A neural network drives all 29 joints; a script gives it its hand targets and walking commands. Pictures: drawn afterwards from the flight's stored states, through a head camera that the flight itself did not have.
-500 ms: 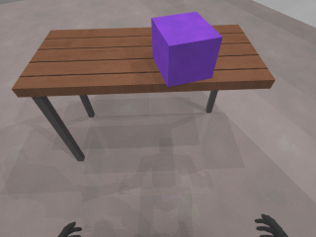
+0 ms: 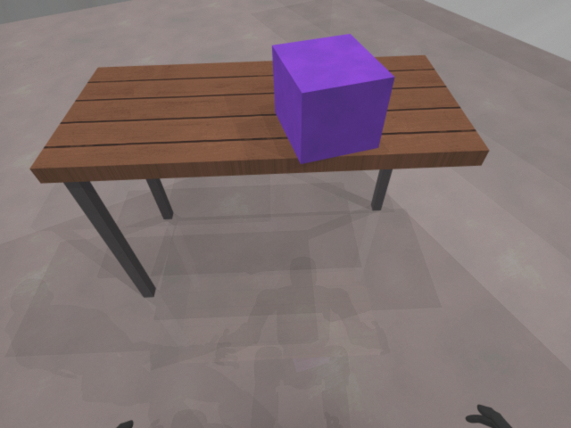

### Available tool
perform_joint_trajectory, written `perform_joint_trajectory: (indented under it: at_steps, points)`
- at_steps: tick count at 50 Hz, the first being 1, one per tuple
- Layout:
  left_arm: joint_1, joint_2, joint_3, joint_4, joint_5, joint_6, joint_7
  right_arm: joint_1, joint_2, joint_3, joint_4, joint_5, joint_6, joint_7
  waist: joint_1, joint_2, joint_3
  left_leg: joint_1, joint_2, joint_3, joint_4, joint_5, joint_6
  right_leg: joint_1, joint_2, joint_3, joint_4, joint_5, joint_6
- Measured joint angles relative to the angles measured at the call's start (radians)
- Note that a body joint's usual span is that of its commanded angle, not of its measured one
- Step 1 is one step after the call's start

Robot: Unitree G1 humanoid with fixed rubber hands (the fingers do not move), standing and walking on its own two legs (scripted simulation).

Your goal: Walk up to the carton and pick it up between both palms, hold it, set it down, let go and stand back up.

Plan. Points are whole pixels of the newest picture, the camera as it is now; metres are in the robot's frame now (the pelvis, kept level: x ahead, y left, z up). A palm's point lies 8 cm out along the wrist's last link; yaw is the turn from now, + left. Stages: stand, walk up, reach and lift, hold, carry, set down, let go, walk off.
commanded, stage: stand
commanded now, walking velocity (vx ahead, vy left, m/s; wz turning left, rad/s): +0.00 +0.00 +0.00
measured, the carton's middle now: (326, 97) +0.81 -0.08 +0.03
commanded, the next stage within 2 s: none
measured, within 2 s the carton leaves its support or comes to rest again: neither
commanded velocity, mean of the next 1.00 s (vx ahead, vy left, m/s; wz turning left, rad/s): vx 0.00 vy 0.00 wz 0.00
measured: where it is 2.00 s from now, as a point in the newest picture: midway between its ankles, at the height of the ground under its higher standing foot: outside the picture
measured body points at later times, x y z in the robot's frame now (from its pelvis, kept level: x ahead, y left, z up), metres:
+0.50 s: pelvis -0.01 +0.00 +0.00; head -0.02 +0.00 +0.45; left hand +0.08 +0.29 -0.13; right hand +0.08 -0.29 -0.12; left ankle +0.03 +0.12 -0.74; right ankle +0.03 -0.12 -0.74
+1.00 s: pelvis +0.00 +0.01 +0.00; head -0.01 +0.01 +0.45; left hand +0.08 +0.30 -0.13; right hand +0.08 -0.29 -0.12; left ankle +0.03 +0.12 -0.74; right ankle +0.03 -0.12 -0.74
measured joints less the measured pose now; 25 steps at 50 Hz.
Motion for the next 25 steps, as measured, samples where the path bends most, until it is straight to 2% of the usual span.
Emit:
perform_joint_trajectory:
  at_steps: [10,25]
  points:
    - [0.000,0.000,0.000,0.022,0.000,-0.005,-0.001,0.000,-0.001,0.000,0.031,0.000,0.000,0.001,0.000,0.015,-0.014,0.004,0.000,0.000,-0.016,0.015,-0.001,0.006,0.000,0.000,-0.019,0.016,0.000]
    - [0.000,0.000,0.000,0.045,0.000,-0.004,-0.001,0.000,-0.001,0.000,0.066,0.000,0.004,0.001,0.000,0.004,-0.023,0.007,0.000,0.000,-0.028,0.027,0.000,0.014,0.000,0.000,-0.043,0.035,0.000]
